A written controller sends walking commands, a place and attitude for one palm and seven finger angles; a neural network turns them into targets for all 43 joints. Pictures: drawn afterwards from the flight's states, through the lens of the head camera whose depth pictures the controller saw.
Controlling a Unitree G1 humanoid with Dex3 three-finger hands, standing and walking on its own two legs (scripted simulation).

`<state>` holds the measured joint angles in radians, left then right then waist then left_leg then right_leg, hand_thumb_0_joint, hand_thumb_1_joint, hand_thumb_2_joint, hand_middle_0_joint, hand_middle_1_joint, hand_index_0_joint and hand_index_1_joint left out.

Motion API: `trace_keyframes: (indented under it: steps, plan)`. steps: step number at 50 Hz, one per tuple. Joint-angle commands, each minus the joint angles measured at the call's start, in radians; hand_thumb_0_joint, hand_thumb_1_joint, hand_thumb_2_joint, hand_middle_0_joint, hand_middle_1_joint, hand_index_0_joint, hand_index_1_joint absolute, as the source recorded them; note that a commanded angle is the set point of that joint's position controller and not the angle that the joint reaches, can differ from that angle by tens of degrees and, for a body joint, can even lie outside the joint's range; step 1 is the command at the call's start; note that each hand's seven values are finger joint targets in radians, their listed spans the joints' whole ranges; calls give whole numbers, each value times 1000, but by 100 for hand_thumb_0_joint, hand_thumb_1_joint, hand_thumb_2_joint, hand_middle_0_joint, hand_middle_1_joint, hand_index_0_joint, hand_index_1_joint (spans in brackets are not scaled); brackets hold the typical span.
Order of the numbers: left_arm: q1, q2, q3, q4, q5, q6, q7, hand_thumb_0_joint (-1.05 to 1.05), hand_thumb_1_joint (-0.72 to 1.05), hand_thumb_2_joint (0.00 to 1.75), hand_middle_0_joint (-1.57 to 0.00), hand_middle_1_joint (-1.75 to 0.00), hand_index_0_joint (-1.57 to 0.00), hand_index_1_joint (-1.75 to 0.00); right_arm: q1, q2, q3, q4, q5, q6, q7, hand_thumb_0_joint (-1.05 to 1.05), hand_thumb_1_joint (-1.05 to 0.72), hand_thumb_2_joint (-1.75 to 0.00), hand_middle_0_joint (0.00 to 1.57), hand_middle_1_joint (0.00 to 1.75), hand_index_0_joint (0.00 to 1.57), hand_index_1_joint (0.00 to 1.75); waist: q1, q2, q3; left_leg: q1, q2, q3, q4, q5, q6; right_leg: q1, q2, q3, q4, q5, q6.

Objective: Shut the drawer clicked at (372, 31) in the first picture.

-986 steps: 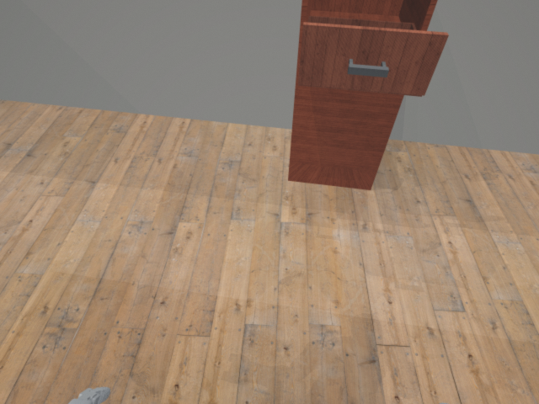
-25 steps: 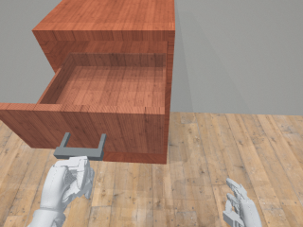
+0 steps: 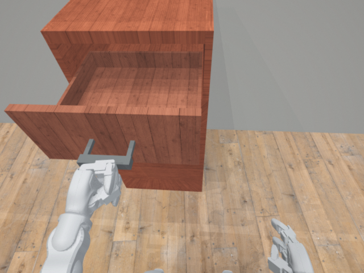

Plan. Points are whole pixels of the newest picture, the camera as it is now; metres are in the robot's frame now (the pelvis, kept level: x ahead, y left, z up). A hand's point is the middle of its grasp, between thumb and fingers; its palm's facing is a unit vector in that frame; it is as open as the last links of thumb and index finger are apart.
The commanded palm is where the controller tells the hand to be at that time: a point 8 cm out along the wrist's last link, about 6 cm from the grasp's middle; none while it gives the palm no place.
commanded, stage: push the drawer shut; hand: left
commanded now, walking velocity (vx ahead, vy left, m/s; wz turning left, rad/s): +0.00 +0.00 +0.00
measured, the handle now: (108, 153) +0.35 +0.18 +0.08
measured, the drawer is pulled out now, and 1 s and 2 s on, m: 0.25 0.11 0.01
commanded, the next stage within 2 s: none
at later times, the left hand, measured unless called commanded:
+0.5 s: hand (124, 160) +0.33 +0.14 +0.08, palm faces -0.02 -1.00 -0.06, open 3.2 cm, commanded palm +0.32 +0.20 +0.08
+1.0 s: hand (129, 133) +0.40 +0.15 +0.08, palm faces -0.03 -1.00 -0.05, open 3.1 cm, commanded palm +0.38 +0.20 +0.08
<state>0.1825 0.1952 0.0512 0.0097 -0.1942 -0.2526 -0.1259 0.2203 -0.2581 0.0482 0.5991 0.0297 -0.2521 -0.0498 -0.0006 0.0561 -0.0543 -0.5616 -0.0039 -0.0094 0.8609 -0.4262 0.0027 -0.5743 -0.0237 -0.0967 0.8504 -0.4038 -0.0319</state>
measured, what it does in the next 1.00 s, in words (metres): stands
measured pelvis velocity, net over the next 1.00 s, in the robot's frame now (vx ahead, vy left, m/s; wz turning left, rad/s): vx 0.00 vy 0.00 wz -0.03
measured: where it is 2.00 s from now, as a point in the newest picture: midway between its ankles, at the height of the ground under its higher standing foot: outside the picture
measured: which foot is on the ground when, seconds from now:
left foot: down 0.00-1.00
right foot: down 0.00-1.00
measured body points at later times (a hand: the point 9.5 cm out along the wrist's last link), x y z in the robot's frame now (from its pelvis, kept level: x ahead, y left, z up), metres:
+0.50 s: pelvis +0.01 +0.00 +0.01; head +0.05 -0.02 +0.46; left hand +0.33 +0.20 +0.08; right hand +0.15 -0.24 -0.09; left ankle +0.01 +0.12 -0.70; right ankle +0.02 -0.10 -0.70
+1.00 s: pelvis +0.00 +0.00 +0.01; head +0.06 -0.01 +0.45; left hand +0.40 +0.20 +0.08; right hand +0.10 -0.25 -0.11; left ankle +0.01 +0.12 -0.70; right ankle +0.02 -0.10 -0.70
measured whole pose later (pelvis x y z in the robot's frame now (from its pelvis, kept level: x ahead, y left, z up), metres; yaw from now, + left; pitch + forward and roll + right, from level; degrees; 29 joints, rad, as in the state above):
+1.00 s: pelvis +0.00 +0.00 +0.01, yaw -2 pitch +9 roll +0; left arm -0.40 0.25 0.20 0.64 -0.17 -0.30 -0.13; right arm 0.28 -0.26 0.03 0.65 0.03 -0.11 -0.03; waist -0.06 0.02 -0.04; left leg -0.56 0.01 0.02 0.79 -0.39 0.01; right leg -0.59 -0.01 -0.06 0.78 -0.36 -0.03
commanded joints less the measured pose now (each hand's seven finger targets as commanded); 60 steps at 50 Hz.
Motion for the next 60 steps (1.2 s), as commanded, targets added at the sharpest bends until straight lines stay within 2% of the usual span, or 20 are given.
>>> trace_keyframes:
  steps: [1, 4, 8, 10, 13, 15, 18, 23, 24, 28, 29, 31, 35, 39, 46, 48, 49, 53, 54, 60]
  plan:
    - [-312, 101, 65, -173, -18, -60, 17, 0, 90, 90, -140, -160, -140, -160, -61, -115, -51, -137, 7, -49, -7, 0, -90, -90, 20, 30, 20, 30, -38, -54, -196, 66, -4, -17, -147, 129, 13, 125, 3, 79, -172, 116, 20]
    - [-334, 106, 71, -144, -16, -57, 26, 0, 90, 90, -140, -160, -140, -160, -61, -117, -51, -138, 5, -43, -4, 0, -90, -90, 20, 30, 20, 30, -32, -82, -213, 69, -2, -18, -156, 150, 14, 149, 3, 76, -172, 140, 20]
    - [-388, 96, 68, -134, -9, -58, 32, 0, 90, 90, -140, -160, -140, -160, -56, -112, -52, -139, 5, -35, 3, 0, -90, -90, 20, 30, 20, 30, -24, -24, -238, 104, -3, -13, -166, 185, 7, 160, 2, 71, -162, 191, 16]
    - [-364, 101, 83, -92, -5, -58, 40, 0, 90, 90, -140, -160, -140, -160, -50, -113, -54, -136, 2, -25, 7, 0, -90, -90, 20, 30, 20, 30, -20, -68, -236, 94, -3, -8, -166, 208, 10, 183, 2, 76, -167, 223, 17]
    - [-447, 127, 102, -65, -1, -61, 41, 0, 90, 90, -140, -160, -140, -160, -46, -116, -55, -130, 4, -13, 8, 0, -90, -90, 20, 30, 20, 30, -28, -49, -221, 89, -2, -4, -170, 197, 6, 174, 2, 78, -170, 220, 17]
    - [-451, 119, 103, -18, 4, -63, 44, 0, 90, 90, -140, -160, -140, -160, -39, -117, -57, -122, 4, -4, 9, 0, -90, -90, 20, 30, 20, 30, -30, -77, -210, 85, -1, -2, -173, 201, 9, 178, 4, 79, -174, 223, 18]
    - [-497, 119, 105, -12, 1, -71, 42, 0, 90, 90, -140, -160, -140, -160, -35, -116, -61, -120, 6, 2, 10, 0, -90, -90, 20, 30, 20, 30, -32, -40, -235, 106, -3, 2, -173, 215, 6, 183, 3, 81, -173, 246, 16]
    - [-571, 147, 132, 24, -1, -82, 43, 0, 90, 90, -140, -160, -140, -160, -20, -120, -66, -105, 4, 16, 9, 0, -90, -90, 20, 30, 20, 30, -39, -55, -276, 110, -2, 5, -172, 235, 7, 207, 3, 86, -172, 280, 19]
    - [-568, 153, 133, 51, 4, -82, 43, 0, 90, 90, -140, -160, -140, -160, -16, -124, -65, -99, 3, 21, 8, 0, -90, -90, 20, 30, 20, 30, -41, -84, -259, 99, 2, 5, -173, 238, 11, 208, 4, 88, -176, 282, 19]
    - [-685, 126, 107, 95, 1, -89, 38, 0, 90, 90, -140, -160, -140, -160, -9, -122, -63, -87, 6, 30, 7, 0, -90, -90, 20, 30, 20, 30, -60, -40, -254, 112, -1, 2, -175, 217, 9, 176, 4, 85, -177, 261, 18]
    - [-676, 158, 137, 137, 2, -87, 40, 0, 90, 90, -140, -160, -140, -160, -3, -127, -66, -79, 6, 35, 5, 0, -90, -90, 20, 30, 20, 30, -59, -81, -243, 97, 4, 2, -173, 217, 12, 178, 6, 87, -182, 256, 20]
    - [-714, 180, 157, 166, -1, -91, 37, 0, 90, 90, -140, -160, -140, -160, 6, -130, -67, -75, 7, 43, 5, 0, -90, -90, 20, 30, 20, 30, -58, -84, -265, 93, 0, 4, -174, 212, 12, 194, 4, 94, -183, 260, 21]
    - [-792, 159, 133, 215, 2, -96, 27, 0, 90, 90, -140, -160, -140, -160, 19, -127, -65, -66, 7, 55, 5, 0, -90, -90, 20, 30, 20, 30, -69, -38, -291, 111, -1, 6, -171, 223, 12, 188, 6, 94, -178, 276, 19]
    - [-879, 186, 151, 290, 4, -100, 29, 0, 90, 90, -140, -160, -140, -160, 36, -133, -64, -56, 6, 69, 4, 0, -90, -90, 20, 30, 20, 30, -77, -68, -279, 92, 0, 1, -171, 207, 14, 173, 10, 93, -179, 258, 20]
    - [-932, 271, 238, 414, 2, -116, 13, 0, 90, 90, -140, -160, -140, -160, 64, -137, -64, -52, 5, 98, 7, 0, -90, -90, 20, 30, 20, 30, -59, -68, -320, 57, -3, 14, -172, 226, 13, 232, 9, 108, -174, 303, 17]
    - [-977, 235, 208, 421, 0, -123, 7, 0, 90, 90, -140, -160, -140, -160, 69, -133, -64, -52, 5, 101, 10, 0, -90, -90, 20, 30, 20, 30, -71, -26, -316, 72, -4, 18, -171, 232, 12, 210, 10, 104, -173, 311, 15]
    - [-982, 255, 223, 431, 5, -128, 7, 0, 90, 90, -140, -160, -140, -160, 78, -135, -66, -53, 4, 103, 11, 0, -90, -90, 20, 30, 20, 30, -65, -29, -325, 75, -2, 12, -169, 247, 13, 211, 13, 101, -165, 322, 12]
    - [-1000, 232, 211, 449, 7, -142, 11, 0, 90, 90, -140, -160, -140, -160, 99, -136, -71, -52, -1, 112, 20, 0, -90, -90, 20, 30, 20, 30, -70, -29, -349, 90, 1, 17, -166, 277, 11, 207, 17, 98, -158, 357, 13]
    - [-992, 263, 237, 479, 9, -143, 14, 0, 90, 90, -140, -160, -140, -160, 108, -143, -73, -50, -2, 117, 20, 0, -90, -90, 20, 30, 20, 30, -69, -73, -345, 76, 3, 12, -165, 276, 14, 210, 21, 96, -156, 354, 13]
    - [-1101, 301, 258, 536, 26, -158, 15, 0, 90, 90, -140, -160, -140, -160, 128, -143, -72, -37, -4, 140, 21, 0, -90, -90, 20, 30, 20, 30, -88, -44, -341, 51, 1, 21, -159, 253, 18, 200, 21, 109, -157, 346, 16]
